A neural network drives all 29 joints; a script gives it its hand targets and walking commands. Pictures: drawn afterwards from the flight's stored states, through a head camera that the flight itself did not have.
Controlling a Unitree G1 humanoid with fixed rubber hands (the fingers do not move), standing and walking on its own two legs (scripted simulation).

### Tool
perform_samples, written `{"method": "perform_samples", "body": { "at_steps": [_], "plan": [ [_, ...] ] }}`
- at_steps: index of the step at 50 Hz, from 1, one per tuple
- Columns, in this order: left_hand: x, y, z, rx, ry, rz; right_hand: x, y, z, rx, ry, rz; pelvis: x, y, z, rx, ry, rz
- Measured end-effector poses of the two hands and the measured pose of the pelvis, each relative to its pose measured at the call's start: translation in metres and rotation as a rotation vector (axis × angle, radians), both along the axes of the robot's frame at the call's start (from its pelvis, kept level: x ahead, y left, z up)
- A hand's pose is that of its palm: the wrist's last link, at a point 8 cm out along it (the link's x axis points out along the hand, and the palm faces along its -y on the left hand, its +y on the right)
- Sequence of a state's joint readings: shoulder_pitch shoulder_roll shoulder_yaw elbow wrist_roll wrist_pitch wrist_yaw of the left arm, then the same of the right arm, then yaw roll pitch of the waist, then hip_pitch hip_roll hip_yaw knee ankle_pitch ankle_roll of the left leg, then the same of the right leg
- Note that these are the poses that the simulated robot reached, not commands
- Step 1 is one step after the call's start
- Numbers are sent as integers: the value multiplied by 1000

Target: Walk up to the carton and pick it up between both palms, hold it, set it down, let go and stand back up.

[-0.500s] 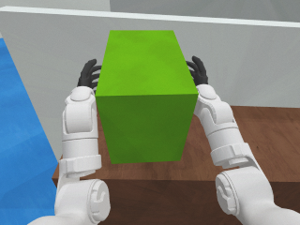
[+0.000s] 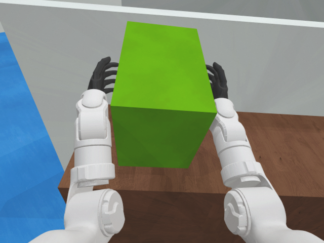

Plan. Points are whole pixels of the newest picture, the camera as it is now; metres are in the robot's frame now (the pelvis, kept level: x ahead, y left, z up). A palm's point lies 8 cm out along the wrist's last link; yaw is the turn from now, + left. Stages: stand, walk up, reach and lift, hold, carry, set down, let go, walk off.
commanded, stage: set down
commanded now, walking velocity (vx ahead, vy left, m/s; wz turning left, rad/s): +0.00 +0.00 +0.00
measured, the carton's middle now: (158, 96) +0.42 +0.00 +0.18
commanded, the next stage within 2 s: none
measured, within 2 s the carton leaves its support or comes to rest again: neither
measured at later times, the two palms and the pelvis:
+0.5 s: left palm (108, 108) +0.38 +0.13 +0.17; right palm (215, 108) +0.39 -0.15 +0.17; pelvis +0.01 -0.01 +0.00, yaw -1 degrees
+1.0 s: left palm (113, 120) +0.38 +0.12 +0.13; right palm (214, 114) +0.40 -0.16 +0.14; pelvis +0.01 -0.01 +0.00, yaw -1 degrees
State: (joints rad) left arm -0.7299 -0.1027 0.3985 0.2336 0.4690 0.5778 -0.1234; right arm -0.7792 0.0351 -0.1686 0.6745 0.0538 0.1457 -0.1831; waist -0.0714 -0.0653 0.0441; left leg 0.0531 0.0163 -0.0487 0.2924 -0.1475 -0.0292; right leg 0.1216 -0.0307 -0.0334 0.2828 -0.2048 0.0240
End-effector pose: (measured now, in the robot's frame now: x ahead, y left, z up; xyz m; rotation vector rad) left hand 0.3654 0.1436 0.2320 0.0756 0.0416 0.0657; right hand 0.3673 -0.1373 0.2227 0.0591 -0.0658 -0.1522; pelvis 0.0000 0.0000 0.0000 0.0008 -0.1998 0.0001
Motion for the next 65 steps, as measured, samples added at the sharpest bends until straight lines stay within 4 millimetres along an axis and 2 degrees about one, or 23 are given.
{"method": "perform_samples", "body": {
  "at_steps": [7, 12, 23, 38, 65],
  "plan": [
    [2, 3, -34, 3, 23, 16, 5, 4, -35, -27, 9, 9, 2, -1, 0, -4, 7, 12],
    [4, -1, -53, -8, 41, 25, 8, 0, -47, -45, 19, 11, 3, -2, 0, -8, 30, 9],
    [13, -14, -58, 4, 55, 29, 18, -12, -46, -61, 26, 12, 11, -6, 1, -6, 41, -12],
    [13, -13, -81, 4, 103, 47, 23, -11, -68, -72, 63, 31, 9, -9, 1, -6, 69, -6],
    [28, -30, -120, -40, 195, 83, 45, -27, -96, -87, 146, 70, 12, -19, 2, 2, 182, -42]
  ]
}}
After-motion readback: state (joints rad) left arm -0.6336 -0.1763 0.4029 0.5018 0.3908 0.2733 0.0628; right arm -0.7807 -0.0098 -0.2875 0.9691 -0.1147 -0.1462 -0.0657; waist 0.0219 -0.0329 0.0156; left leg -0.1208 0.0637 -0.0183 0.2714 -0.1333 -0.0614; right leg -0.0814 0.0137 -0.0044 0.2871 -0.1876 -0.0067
